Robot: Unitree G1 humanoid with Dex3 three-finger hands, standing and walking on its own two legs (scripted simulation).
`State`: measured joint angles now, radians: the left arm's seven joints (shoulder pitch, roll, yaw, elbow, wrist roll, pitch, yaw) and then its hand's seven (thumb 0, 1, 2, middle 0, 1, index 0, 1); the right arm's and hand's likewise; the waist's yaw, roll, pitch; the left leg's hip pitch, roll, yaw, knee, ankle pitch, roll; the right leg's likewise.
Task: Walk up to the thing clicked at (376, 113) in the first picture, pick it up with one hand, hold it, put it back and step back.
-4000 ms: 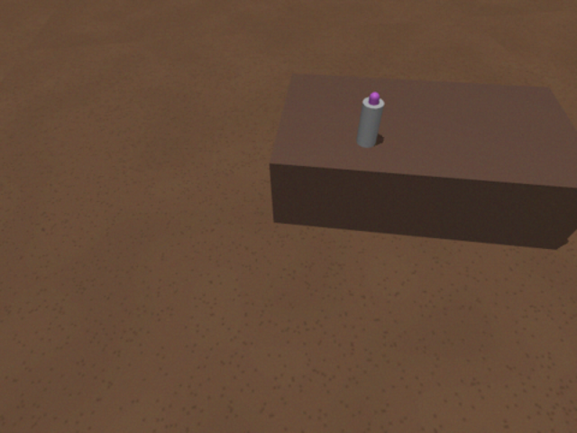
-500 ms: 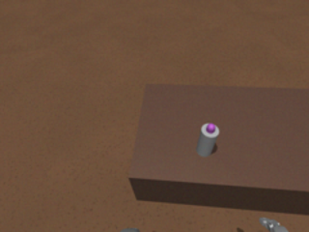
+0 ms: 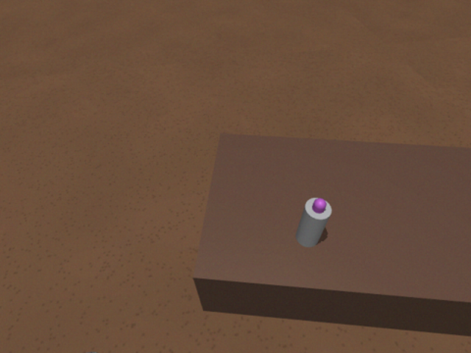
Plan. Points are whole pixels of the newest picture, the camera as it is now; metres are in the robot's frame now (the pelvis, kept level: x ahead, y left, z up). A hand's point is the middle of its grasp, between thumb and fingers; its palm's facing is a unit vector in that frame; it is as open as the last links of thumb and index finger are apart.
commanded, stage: walk up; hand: right
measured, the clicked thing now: (313, 220) +0.54 -0.23 -0.31
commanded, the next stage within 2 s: stand in 0.72 s
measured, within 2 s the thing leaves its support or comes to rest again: neither
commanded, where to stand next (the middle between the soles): +0.06 +0.00 m, yaw -1 degrees
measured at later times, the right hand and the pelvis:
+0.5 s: hand out of the picture +0.10 -0.24 -0.15, palm faces -0.04 +0.95 -0.31, open 7.4 cm; pelvis +0.01 +0.00 +0.00, yaw +1 degrees
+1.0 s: hand out of the picture +0.11 -0.25 -0.15, palm faces -0.03 +0.94 -0.33, open 7.4 cm; pelvis +0.01 -0.01 +0.01, yaw +1 degrees
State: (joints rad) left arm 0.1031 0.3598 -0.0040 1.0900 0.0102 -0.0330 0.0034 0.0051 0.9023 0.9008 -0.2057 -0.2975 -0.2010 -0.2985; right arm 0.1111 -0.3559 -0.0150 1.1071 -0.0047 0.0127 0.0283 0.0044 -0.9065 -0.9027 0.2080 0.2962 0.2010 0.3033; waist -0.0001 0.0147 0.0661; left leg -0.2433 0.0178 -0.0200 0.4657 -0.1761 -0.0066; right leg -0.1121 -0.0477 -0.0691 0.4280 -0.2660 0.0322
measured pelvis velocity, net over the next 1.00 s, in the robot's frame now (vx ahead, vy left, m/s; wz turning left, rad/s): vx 0.01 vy -0.01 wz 0.02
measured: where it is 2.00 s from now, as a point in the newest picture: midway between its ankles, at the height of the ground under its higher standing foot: outside the picture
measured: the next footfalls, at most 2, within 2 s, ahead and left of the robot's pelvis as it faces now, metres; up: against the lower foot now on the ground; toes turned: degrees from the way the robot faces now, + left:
none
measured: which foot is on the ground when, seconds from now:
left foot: down 0.00-1.00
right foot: down 0.00-1.00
